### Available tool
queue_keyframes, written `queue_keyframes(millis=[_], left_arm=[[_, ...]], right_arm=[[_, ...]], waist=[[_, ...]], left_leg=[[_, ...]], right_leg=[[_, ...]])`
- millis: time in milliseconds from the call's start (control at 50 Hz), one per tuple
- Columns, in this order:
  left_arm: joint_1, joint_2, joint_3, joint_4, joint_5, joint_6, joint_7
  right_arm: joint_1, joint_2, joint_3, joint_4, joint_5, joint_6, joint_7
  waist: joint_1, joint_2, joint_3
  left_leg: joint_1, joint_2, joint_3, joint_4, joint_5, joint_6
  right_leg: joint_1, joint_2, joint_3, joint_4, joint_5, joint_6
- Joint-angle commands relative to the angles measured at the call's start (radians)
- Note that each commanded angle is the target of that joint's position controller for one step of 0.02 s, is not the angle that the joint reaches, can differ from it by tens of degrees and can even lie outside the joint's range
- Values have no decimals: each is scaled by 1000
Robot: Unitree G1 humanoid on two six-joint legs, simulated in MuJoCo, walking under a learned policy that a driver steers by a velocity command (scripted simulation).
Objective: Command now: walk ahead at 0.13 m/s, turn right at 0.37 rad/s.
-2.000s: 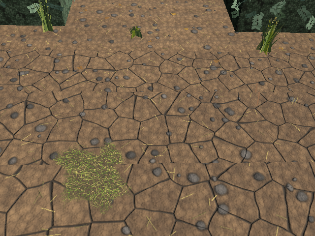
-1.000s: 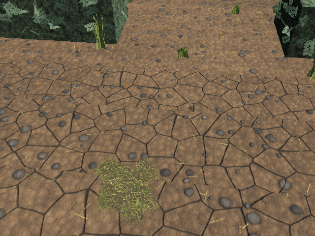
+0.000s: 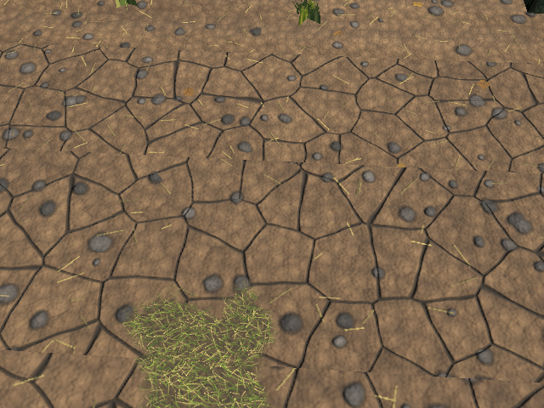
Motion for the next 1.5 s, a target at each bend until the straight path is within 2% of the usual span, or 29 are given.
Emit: queue_keyframes(millis=[20, 60, 140, 200, 240, 260, 300, 420, 620, 680, 720, 740, 760, 780, 800, 820, 880, 960, 1080, 1160, 1260, 1320, 1360, 1400, 1420, 1440, 1460, 1480, 1500], left_arm=[[-28, 160, 31, -81, -10, -17, -9], [-21, 155, 36, -99, -25, -2, -17], [51, 171, 53, -96, -4, 47, -18], [52, 171, 66, -113, 0, 62, -4], [60, 75, 48, -187, -27, 53, -5], [45, 169, 66, -186, 8, 56, -10], [0, 160, 74, -180, 5, 57, -29], [-54, 124, 71, -205, 3, 94, -49], [-313, 91, 35, -318, 13, 78, -72], [-294, 104, 32, -313, 12, 70, -64], [-147, 120, 45, -260, 14, 52, -56], [22, 146, 61, -197, 24, 36, -45], [189, 249, 90, -166, 40, 26, -30], [191, 305, 99, -158, -1, 27, -25], [126, 271, 89, -161, -21, 29, -24], [47, 221, 76, -168, -18, 24, -24], [-48, 129, 47, -171, -24, 15, -16], [39, 188, 61, -126, 0, -13, -11], [52, 155, 47, -64, -15, -72, 4], [125, 146, 36, -44, 6, -75, 25], [291, 138, 21, -2, 39, -75, 44], [325, 104, 4, 14, 27, -58, 51], [327, 94, -6, 19, 5, -40, 48], [306, 131, 1, 13, 13, -22, 47], [214, 162, 15, -3, -10, -12, 44], [198, 115, 22, -35, -23, -12, 35], [244, 141, 14, -123, -66, -19, 43], [144, 157, 10, -157, -48, -15, 48], [117, 168, 7, -159, 2, -13, 39]], right_arm=[[201, -11, 5, -18, 23, 4, 6], [153, -44, -2, -29, 22, 1, -1], [-63, -96, -12, -119, 1, 10, -1], [66, -94, -17, -96, 1, -31, 9], [211, -263, -62, -77, -9, -40, -9], [190, -224, -63, -86, 4, -29, -13], [102, -123, -43, -113, 9, -29, -10], [173, -110, -57, -84, 19, -61, 4], [291, -147, -67, -34, 12, -59, 13], [327, -159, -72, -1, 5, -40, 14], [313, -166, -71, 15, 7, -30, 9], [297, -153, -64, 11, 12, -26, 7], [309, -93, -47, -42, 33, -28, 17], [329, -89, -53, -61, 16, -29, 28], [246, -158, -77, -60, 14, -24, 26], [220, -141, -74, -61, 28, -31, 29], [240, -116, -74, -31, -5, 3, 35], [233, -93, -77, -25, 1, 42, 51], [36, -110, -99, -78, 4, 28, 66], [-28, -103, -94, -86, -7, 17, 74], [-229, -77, -74, -157, -12, -4, 79], [-272, -45, -52, -174, 3, -5, 87], [-171, -34, -39, -130, -19, -4, 95], [151, -94, -64, -11, -6, 7, 74], [310, -144, -85, 47, -25, 5, 65], [384, -266, -117, 75, -23, 7, 58], [435, -283, -118, 47, 9, -1, 52], [406, -253, -117, 16, 25, 10, 32], [349, -203, -99, 1, 19, 15, 23]], waist=[[-88, -117, -268], [-66, -113, -291], [-8, -88, -146], [-70, -35, -115], [-81, 315, -168], [-70, 175, -120], [-26, 35, -50], [-9, 56, -107], [-83, 96, -60], [-69, 119, -74], [10, 92, -121], [83, 30, -212], [134, -165, -367], [90, -273, -410], [80, -138, -303], [43, -105, -207], [-31, -110, -135], [-33, -95, -120], [-31, -89, -3], [0, -48, -28], [110, -20, 55], [135, -11, 77], [100, 4, 29], [-44, -36, -156], [-186, 45, -159], [-177, 207, -221], [-166, 106, -497], [-198, -58, -548], [-158, -144, -403]], left_leg=[[321, -48, 61, -305, 217, 4], [346, -48, 53, -346, 282, 11], [250, -15, 13, -421, 131, 5], [450, -20, -24, -665, 0, 42], [681, 368, -582, -953, -294, 196], [635, 390, -644, -974, -349, 232], [516, 298, -425, -991, -255, 196], [545, 204, -59, -996, 275, 143], [601, 215, 143, -979, 421, 153], [661, 250, 154, -920, 517, 160], [648, 229, 193, -739, 730, 140], [560, 190, 243, -533, 710, 112], [246, 108, 286, -179, 377, 64], [5, -45, 171, 31, -241, 45], [-51, 16, 47, 52, -157, 58], [-19, 46, 37, 15, -77, 63], [118, 79, 32, -107, 6, 42], [77, 21, 20, -76, 155, 34], [-59, 1, -40, -375, 547, 47], [-94, -12, -23, -437, 707, 70], [-249, -15, 45, -558, 714, 84], [-115, -22, 139, -700, 804, 97], [145, -60, 214, -773, 848, 110], [494, -64, 181, -775, 797, 153], [693, -33, 165, -901, 881, 223], [1085, 135, 28, -622, 1367, 312], [1413, 396, -274, -429, 1576, 445], [1369, 399, -334, -549, 1256, 467], [1174, 332, -319, -657, 843, 415]], right_leg=[[-60, -241, 144, -29, 979, -129], [-43, -236, 177, -14, 812, -99], [-52, -296, 390, -77, 117, -121], [-147, -226, 445, 51, -236, -82], [-450, 28, 127, 518, -542, -7], [-526, -42, 129, 651, -492, 3], [-482, -112, 152, 690, -304, 29], [-436, -156, 124, 680, -53, 94], [-324, -150, 5, 274, 13, 69], [-236, -133, -24, 222, -113, 20], [-22, -76, -42, 102, -116, -21], [209, -74, -15, 48, -68, -45], [546, -329, 327, 8, -178, -132], [627, -497, 687, -106, -84, -210], [540, -455, 545, -96, 10, -186], [412, -421, 419, -110, 157, -163], [235, -326, 241, -192, 313, -95], [206, -319, 130, -215, 329, -89], [172, -295, 71, -208, 48, -39], [206, -323, 44, -29, 25, -39], [353, -343, 44, 158, 63, -35], [295, -315, -12, 270, 133, 5], [208, -283, -62, 448, 281, 32], [179, -291, -29, 816, 529, 29], [0, -206, -102, 1229, 272, 69], [-439, -67, -141, 1705, -716, 99], [-677, -133, 56, 1688, -658, 99], [-737, -189, 76, 1591, -570, 104], [-759, -223, 82, 1461, -474, 79]])
Velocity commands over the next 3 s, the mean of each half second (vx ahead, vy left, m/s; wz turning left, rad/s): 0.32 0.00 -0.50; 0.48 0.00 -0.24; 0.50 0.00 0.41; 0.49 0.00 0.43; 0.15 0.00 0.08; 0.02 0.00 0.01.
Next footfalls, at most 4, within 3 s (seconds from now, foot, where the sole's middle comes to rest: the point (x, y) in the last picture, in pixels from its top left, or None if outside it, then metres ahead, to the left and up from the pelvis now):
0.22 left None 0.19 0.12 -0.77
0.74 right None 0.32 -0.16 -0.77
1.42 left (341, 286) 0.76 -0.15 -0.95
1.82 right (403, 233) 0.94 -0.36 -0.95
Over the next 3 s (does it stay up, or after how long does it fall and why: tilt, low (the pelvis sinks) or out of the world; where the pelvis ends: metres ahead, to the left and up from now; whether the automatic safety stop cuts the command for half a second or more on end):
stays up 0.99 -0.23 -0.16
